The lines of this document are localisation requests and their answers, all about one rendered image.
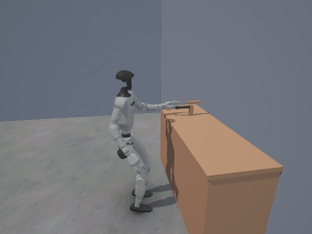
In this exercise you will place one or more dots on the robot left upper arm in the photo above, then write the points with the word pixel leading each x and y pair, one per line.
pixel 141 106

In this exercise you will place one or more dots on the counter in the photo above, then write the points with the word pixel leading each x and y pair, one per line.
pixel 221 182

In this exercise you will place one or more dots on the tap lever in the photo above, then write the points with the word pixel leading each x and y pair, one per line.
pixel 182 107

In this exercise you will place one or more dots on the right robot forearm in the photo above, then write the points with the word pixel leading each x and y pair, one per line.
pixel 120 141

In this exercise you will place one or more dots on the robot left foot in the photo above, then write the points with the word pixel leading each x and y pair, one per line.
pixel 146 194

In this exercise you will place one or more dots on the robot right upper arm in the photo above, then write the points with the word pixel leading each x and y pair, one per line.
pixel 118 107

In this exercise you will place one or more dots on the left robot thigh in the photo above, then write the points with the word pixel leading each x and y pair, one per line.
pixel 141 150

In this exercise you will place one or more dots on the robot right hand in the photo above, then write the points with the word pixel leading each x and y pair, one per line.
pixel 133 159

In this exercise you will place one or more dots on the robot left hand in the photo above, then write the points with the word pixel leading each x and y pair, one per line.
pixel 169 106

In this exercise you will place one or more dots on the left robot forearm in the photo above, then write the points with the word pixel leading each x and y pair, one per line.
pixel 156 107

